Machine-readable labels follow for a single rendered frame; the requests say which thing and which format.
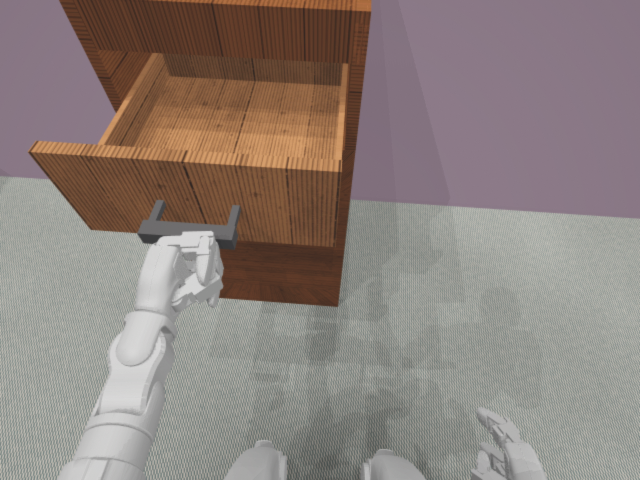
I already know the right robot hand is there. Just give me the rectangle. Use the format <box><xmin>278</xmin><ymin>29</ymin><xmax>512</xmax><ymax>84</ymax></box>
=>
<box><xmin>471</xmin><ymin>407</ymin><xmax>548</xmax><ymax>480</ymax></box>

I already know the robot left forearm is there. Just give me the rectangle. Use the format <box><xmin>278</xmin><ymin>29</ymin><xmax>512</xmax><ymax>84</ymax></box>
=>
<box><xmin>57</xmin><ymin>310</ymin><xmax>177</xmax><ymax>480</ymax></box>

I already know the left robot hand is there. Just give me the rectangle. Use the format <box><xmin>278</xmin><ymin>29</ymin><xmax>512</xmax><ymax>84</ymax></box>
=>
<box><xmin>135</xmin><ymin>231</ymin><xmax>224</xmax><ymax>323</ymax></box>

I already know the cabinet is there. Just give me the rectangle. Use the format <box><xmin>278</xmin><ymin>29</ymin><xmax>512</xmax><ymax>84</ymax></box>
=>
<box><xmin>59</xmin><ymin>0</ymin><xmax>371</xmax><ymax>307</ymax></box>

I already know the right robot thigh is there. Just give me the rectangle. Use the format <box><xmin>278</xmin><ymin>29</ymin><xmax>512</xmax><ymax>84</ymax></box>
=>
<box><xmin>360</xmin><ymin>455</ymin><xmax>426</xmax><ymax>480</ymax></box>

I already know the drawer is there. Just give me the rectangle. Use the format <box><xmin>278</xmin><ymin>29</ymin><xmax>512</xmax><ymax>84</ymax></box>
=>
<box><xmin>28</xmin><ymin>53</ymin><xmax>348</xmax><ymax>247</ymax></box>

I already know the robot left shin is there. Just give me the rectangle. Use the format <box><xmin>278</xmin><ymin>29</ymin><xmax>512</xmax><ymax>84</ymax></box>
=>
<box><xmin>254</xmin><ymin>440</ymin><xmax>275</xmax><ymax>449</ymax></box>

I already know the handle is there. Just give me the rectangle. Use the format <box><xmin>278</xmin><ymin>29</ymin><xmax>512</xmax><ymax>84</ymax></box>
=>
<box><xmin>137</xmin><ymin>200</ymin><xmax>241</xmax><ymax>250</ymax></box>

